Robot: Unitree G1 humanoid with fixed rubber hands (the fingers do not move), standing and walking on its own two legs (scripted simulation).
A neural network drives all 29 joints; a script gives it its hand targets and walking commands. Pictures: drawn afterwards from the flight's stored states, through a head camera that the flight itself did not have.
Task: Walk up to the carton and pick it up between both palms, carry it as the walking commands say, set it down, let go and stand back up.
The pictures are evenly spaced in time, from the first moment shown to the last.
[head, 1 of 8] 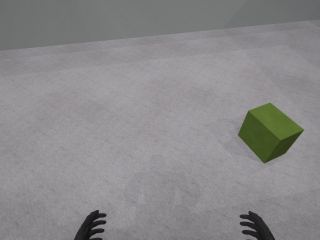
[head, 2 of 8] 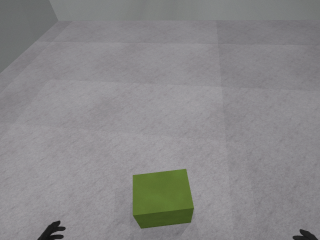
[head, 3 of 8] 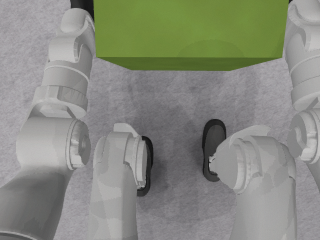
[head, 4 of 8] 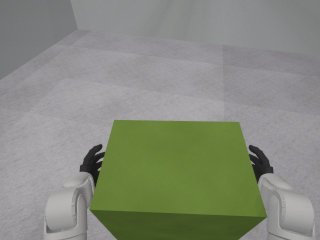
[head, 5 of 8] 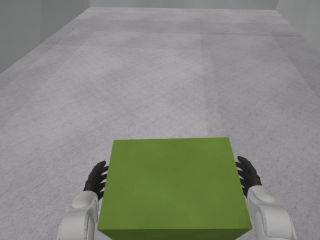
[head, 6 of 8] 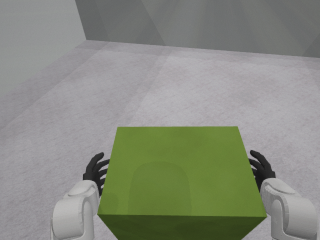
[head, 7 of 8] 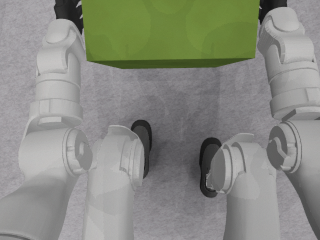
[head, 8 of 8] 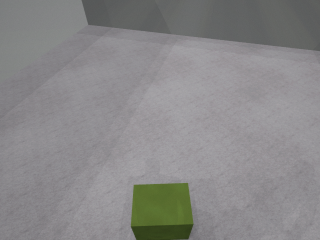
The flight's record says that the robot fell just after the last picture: no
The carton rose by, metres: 0.65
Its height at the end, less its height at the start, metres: +0.00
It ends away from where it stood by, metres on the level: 3.04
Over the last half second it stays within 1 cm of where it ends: yes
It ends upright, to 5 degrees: yes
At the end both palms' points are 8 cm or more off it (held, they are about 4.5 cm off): yes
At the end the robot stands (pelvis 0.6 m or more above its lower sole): yes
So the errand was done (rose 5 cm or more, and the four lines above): yes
